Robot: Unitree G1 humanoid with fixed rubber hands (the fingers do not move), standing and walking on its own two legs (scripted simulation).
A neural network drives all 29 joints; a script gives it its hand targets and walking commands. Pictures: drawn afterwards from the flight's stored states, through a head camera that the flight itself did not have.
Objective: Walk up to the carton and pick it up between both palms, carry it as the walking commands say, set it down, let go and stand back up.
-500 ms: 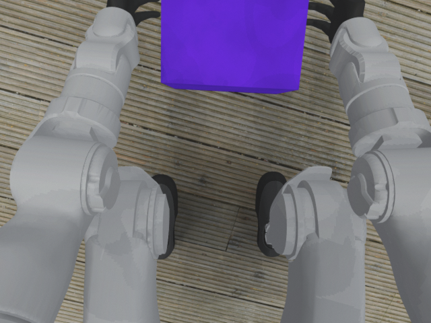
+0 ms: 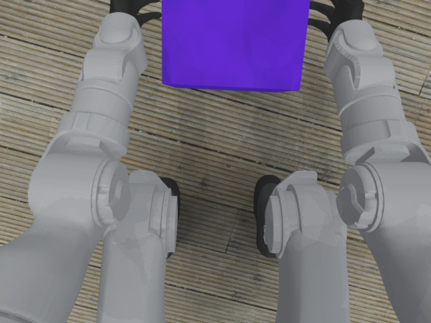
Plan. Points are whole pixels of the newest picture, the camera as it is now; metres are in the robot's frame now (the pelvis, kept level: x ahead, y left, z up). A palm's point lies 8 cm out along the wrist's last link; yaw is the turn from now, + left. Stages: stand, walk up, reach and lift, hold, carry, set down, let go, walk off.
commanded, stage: reach and lift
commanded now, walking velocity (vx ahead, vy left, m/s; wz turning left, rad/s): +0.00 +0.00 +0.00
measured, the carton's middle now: (231, 36) +0.54 -0.03 -0.24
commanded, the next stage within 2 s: none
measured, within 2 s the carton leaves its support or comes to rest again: neither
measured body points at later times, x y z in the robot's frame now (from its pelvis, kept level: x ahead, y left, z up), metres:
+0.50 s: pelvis +0.01 +0.00 +0.03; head +0.33 -0.02 +0.34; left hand +0.55 +0.12 -0.09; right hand +0.54 -0.18 -0.10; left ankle +0.12 +0.13 -0.33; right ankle +0.12 -0.13 -0.33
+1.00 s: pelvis +0.01 +0.00 +0.07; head +0.30 -0.01 +0.42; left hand +0.53 +0.12 -0.02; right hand +0.52 -0.17 -0.02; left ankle +0.12 +0.13 -0.33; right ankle +0.12 -0.13 -0.33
